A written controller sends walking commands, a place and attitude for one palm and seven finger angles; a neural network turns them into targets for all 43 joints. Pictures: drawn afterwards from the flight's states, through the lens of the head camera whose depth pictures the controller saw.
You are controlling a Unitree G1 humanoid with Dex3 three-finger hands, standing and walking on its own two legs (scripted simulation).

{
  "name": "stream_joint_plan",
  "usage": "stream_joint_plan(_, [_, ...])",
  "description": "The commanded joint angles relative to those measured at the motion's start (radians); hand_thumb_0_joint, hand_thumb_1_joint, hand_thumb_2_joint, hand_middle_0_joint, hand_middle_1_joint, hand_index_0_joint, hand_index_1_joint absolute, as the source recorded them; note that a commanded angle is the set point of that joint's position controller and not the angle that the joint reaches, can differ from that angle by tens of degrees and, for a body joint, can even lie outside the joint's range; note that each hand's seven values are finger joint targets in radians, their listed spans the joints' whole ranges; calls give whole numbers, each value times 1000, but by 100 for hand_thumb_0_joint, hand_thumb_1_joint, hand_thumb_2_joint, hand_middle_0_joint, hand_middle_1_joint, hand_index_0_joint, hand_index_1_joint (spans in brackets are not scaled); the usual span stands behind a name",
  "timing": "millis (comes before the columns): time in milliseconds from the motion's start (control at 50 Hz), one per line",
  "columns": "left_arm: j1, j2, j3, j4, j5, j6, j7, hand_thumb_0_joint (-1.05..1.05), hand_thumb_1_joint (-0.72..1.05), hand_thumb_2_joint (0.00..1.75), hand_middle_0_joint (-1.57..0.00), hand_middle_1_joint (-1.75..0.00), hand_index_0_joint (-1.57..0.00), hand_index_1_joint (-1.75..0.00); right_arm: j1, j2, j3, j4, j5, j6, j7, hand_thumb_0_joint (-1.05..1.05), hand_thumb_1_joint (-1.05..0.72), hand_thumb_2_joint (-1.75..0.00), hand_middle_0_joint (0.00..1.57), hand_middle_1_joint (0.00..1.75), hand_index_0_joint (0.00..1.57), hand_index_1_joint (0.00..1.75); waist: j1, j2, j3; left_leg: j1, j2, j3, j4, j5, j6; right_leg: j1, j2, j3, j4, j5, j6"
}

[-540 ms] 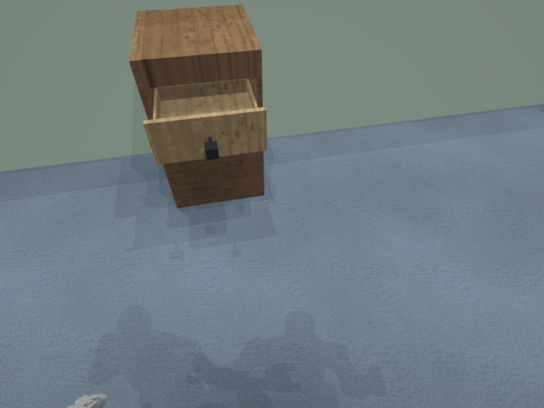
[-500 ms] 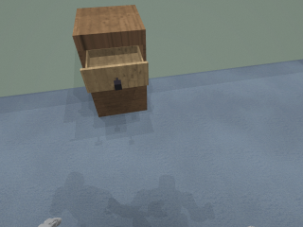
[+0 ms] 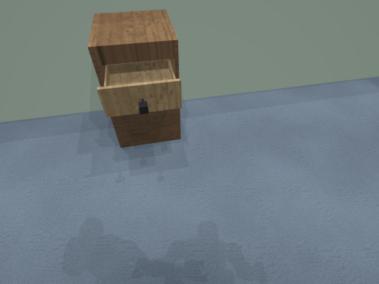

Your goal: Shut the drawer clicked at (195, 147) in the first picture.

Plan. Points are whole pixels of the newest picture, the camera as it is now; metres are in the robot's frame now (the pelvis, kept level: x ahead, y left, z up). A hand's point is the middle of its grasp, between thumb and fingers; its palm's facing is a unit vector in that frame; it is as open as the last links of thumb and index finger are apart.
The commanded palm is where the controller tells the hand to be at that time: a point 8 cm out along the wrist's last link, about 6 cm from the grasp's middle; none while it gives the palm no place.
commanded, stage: stand and wait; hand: left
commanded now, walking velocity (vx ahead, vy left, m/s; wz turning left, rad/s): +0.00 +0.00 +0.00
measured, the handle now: (143, 105) +0.91 +0.28 -0.22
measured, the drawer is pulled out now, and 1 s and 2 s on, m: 0.21 0.21 0.21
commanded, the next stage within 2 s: look at it before walking up in 0.30 s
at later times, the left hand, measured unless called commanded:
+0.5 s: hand out of the picture +0.07 +0.23 -0.15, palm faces -0.03 -0.94 -0.33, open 7.4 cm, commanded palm none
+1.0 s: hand out of the picture +0.04 +0.24 -0.16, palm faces -0.03 -0.95 -0.32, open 7.4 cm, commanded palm none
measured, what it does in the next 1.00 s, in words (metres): stands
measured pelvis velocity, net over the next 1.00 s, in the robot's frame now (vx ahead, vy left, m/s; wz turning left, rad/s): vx -0.02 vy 0.00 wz -0.01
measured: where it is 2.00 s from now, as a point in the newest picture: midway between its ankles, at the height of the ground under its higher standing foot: (196, 282)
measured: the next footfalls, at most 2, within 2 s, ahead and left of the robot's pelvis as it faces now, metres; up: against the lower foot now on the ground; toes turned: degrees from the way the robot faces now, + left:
left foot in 1.74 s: +0.34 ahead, +0.08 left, +0.00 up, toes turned -11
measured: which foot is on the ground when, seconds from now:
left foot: down 0.00-1.00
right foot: down 0.00-1.00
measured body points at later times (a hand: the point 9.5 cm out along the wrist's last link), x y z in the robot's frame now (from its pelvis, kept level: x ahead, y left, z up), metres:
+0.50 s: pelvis -0.01 -0.01 +0.00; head -0.02 -0.01 +0.45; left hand +0.07 +0.28 -0.13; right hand +0.05 -0.29 -0.14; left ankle -0.02 +0.12 -0.74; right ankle -0.01 -0.12 -0.74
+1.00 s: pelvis -0.02 +0.00 +0.00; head -0.02 -0.01 +0.45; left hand +0.05 +0.28 -0.13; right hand +0.04 -0.29 -0.14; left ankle -0.02 +0.12 -0.74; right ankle -0.01 -0.12 -0.74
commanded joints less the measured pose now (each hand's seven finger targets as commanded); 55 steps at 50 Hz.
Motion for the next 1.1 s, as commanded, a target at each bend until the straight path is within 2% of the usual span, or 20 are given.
stream_joint_plan(0, [-56, 204, 44, -57, 2, -33, 10, 0, 90, 90, -20, -30, -20, -30, -56, -191, -34, -58, -2, -28, -9, 0, -90, -90, 20, 30, 20, 30, -2, -16, -64, 13, 102, -83, -67, 182, 34, 11, -110, 97, -76, 220, -33])
stream_joint_plan(180, [-51, 198, 43, -34, 2, -33, 9, 0, 90, 90, -20, -30, -20, -30, -35, -188, -31, -28, -1, -28, -8, 0, -90, -90, 20, 30, 20, 30, -1, -9, -50, 6, 106, -85, -87, 148, 30, 2, -108, 105, -97, 170, -31])
stream_joint_plan(300, [-54, 201, 43, -30, 4, -35, 9, 0, 90, 90, -20, -30, -20, -30, -28, -185, -32, -22, -1, -28, -6, 0, -90, -90, 20, 30, 20, 30, -3, -26, -40, -1, 104, -85, -92, 123, 28, -14, -108, 115, -114, 131, -32])
stream_joint_plan(560, [-49, 190, 42, -29, 4, -35, 9, 0, 90, 90, -20, -30, -20, -30, -24, -179, -31, -17, -1, -30, -6, 0, -90, -90, 20, 30, 20, 30, -2, 0, -33, 1, 111, -84, -101, 134, 27, -18, -103, 112, -118, 142, -29])
stream_joint_plan(980, [-25, 179, 38, -14, 4, -35, 10, 0, 90, 90, -20, -30, -20, -30, -8, -170, -29, -9, 0, -28, -6, 0, -90, -90, 20, 30, 20, 30, -3, -11, -32, 12, 112, -86, -111, 128, 26, -22, -101, 110, -130, 131, -24])
stream_joint_plan(1000, [13, 103, 26, 4, 3, -25, 12, 0, 90, 90, -20, -30, -20, -30, 20, -99, -14, 8, -6, -22, -4, 0, -90, -90, 20, 30, 20, 30, -3, -6, -44, 21, 111, -65, -100, 80, 16, -26, -98, 111, -129, 75, -17])
stream_joint_plan(1020, [46, 79, 21, 14, 5, -15, 10, 0, 90, 90, -20, -30, -20, -30, 55, -68, -8, 16, -8, -14, -2, 0, -90, -90, 20, 30, 20, 30, -2, -21, -37, 17, 102, -46, -77, -18, 12, -41, -89, 120, -120, -34, -20])
stream_joint_plan(1040, [62, 78, 26, 14, 9, -8, 6, 0, 90, 90, -20, -30, -20, -30, 79, -66, -15, 18, -11, -9, -1, 0, -90, -90, 20, 30, 20, 30, -3, -24, -19, 3, 100, -39, -69, -139, 17, -72, -78, 133, -114, -153, -30])
stream_joint_plan(1060, [69, 84, 34, 5, 12, -1, -1, 0, 90, 90, -20, -30, -20, -30, 87, -76, -23, 12, -14, -5, 0, 0, -90, -90, 20, 30, 20, 30, -1, -21, 30, -34, 101, -41, -69, -249, 24, -118, -66, 145, -112, -254, -38])
stream_joint_plan(1080, [78, 86, 41, -7, 14, 2, -7, 0, 90, 90, -20, -30, -20, -30, 93, -83, -30, 4, -15, -4, 1, 0, -90, -90, 20, 30, 20, 30, 0, -17, 68, -65, 107, -49, -70, -319, 33, -155, -55, 157, -102, -315, -47])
